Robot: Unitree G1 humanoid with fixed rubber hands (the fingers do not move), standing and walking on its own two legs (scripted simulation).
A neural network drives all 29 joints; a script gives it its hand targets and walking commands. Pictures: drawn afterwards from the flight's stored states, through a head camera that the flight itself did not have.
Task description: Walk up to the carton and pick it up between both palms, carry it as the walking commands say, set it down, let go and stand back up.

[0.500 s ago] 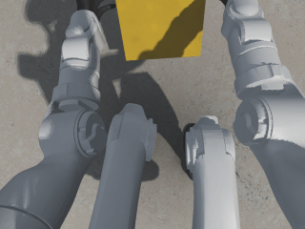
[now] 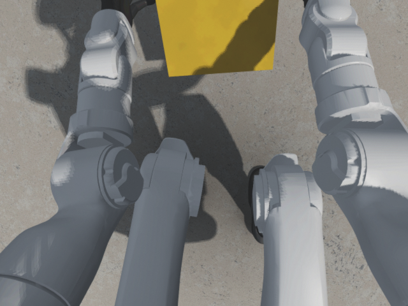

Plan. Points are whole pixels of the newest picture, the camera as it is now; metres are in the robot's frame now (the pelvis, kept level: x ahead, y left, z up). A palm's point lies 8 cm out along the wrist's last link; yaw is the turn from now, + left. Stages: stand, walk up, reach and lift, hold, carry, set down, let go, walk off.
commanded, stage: set down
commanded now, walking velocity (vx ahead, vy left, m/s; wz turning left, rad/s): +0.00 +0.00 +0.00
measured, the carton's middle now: (217, 12) +0.54 +0.06 -0.27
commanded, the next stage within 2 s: none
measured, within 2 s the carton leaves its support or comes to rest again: rests again in 0.96 s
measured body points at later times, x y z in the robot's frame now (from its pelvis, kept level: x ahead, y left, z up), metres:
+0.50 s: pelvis +0.01 +0.00 +0.00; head +0.38 +0.01 +0.25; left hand +0.53 +0.21 -0.18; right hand +0.58 -0.08 -0.19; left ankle +0.10 +0.12 -0.34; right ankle +0.08 -0.11 -0.34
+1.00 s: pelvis +0.00 +0.00 -0.01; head +0.37 +0.01 +0.23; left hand +0.50 +0.22 -0.21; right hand +0.55 -0.07 -0.22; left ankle +0.10 +0.12 -0.34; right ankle +0.08 -0.11 -0.34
